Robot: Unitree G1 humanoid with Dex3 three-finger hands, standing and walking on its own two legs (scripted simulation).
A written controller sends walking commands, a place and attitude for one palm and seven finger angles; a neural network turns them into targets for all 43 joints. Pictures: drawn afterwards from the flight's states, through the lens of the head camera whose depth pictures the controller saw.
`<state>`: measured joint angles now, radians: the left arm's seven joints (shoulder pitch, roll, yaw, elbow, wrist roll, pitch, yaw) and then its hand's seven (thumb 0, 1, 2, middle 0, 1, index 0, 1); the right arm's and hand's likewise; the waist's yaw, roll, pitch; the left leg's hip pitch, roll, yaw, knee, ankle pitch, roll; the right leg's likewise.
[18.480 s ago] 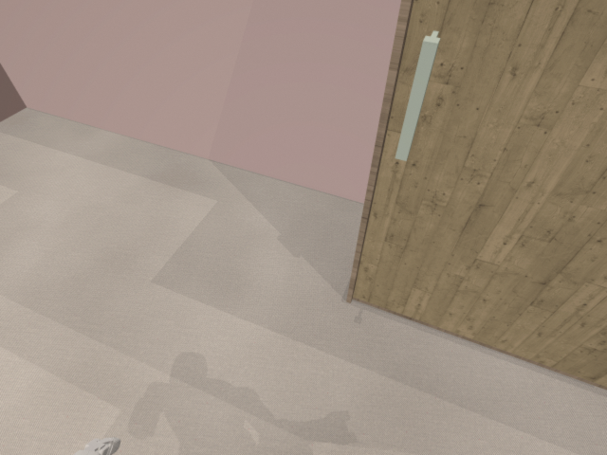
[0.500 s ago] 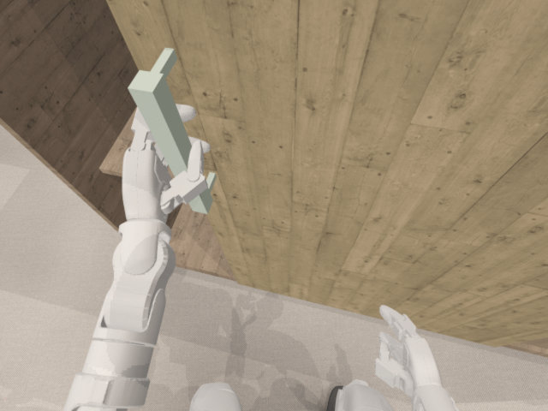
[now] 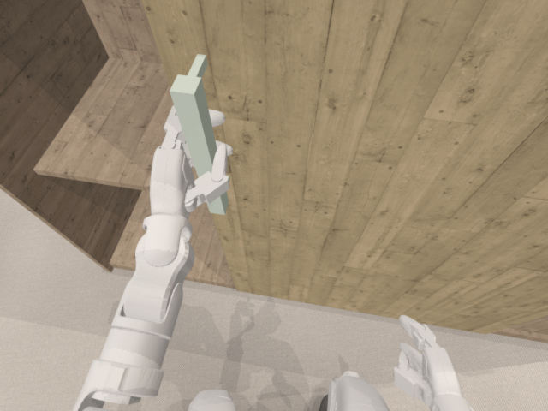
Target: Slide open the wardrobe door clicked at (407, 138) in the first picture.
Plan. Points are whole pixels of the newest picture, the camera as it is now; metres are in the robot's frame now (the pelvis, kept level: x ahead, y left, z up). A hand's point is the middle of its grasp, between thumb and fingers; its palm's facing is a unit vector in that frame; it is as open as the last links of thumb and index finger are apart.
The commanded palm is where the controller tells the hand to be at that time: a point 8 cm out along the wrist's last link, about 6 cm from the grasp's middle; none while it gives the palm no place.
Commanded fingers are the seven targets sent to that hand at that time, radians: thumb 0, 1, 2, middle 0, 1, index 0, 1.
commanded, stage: step sideways, sliding the door along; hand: left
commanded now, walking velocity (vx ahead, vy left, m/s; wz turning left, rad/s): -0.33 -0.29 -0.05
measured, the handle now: (211, 147) +0.41 +0.17 +0.11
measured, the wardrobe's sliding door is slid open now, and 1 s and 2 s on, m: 0.49 0.69 0.69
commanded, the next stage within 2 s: stop walking and hold the door there in 0.86 s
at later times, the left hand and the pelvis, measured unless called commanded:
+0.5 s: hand (345, 196) +0.36 -0.02 +0.12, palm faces +0.13 -0.99 -0.08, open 6.4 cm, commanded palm +0.33 -0.04 +0.11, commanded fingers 0.00 0.90 0.90 -0.45 -1.40 -0.45 -1.40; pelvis -0.04 -0.15 +0.00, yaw -1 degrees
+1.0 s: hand (388, 194) +0.37 -0.07 +0.12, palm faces +0.42 -0.91 -0.07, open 6.8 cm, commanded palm +0.33 -0.04 +0.10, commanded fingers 0.00 0.90 0.90 -0.45 -1.40 -0.45 -1.40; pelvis -0.04 -0.32 +0.00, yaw -1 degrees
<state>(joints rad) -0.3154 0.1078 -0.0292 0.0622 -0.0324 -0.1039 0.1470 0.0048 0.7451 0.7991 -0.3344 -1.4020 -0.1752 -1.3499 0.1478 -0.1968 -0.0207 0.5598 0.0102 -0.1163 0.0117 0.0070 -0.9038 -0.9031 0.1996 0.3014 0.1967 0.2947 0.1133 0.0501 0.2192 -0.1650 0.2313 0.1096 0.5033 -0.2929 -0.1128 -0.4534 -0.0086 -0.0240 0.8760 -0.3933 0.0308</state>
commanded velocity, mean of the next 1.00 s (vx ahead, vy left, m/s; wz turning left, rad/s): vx -0.19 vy -0.26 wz -0.04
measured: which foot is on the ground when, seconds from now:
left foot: down 0.00-0.12, up 0.14-0.30, down 0.32-0.64, up 0.66-0.80, down 0.82-1.00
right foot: up 0.00-0.08, down 0.10-0.32, up 0.34-0.60, down 0.62-0.82, up 0.84-1.00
